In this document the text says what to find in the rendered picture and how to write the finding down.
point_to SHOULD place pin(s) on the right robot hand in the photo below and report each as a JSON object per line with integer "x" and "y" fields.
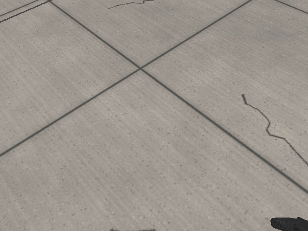
{"x": 290, "y": 224}

